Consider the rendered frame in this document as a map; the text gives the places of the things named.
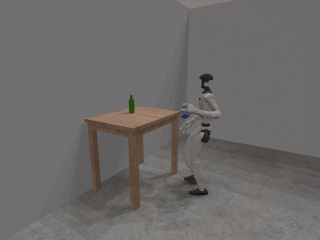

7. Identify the table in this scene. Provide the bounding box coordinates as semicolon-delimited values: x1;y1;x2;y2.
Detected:
84;106;181;210

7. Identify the robot left upper arm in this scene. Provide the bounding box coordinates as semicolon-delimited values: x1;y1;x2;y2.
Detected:
204;93;221;119

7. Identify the robot right hand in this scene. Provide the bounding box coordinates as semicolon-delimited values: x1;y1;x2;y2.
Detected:
179;121;193;133

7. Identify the robot right shin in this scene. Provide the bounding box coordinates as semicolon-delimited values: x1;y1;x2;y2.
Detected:
183;155;194;176

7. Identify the left robot foot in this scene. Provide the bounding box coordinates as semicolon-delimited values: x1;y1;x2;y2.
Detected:
189;188;208;196

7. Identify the sponge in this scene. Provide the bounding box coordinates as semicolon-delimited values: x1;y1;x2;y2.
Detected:
180;106;191;119

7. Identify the robot left forearm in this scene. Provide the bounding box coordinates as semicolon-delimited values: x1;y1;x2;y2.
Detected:
194;108;221;119

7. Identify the robot left hand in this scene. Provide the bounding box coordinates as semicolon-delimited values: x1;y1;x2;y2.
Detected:
181;103;196;114

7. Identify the robot right forearm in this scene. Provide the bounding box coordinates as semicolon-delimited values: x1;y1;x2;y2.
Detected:
190;115;201;124

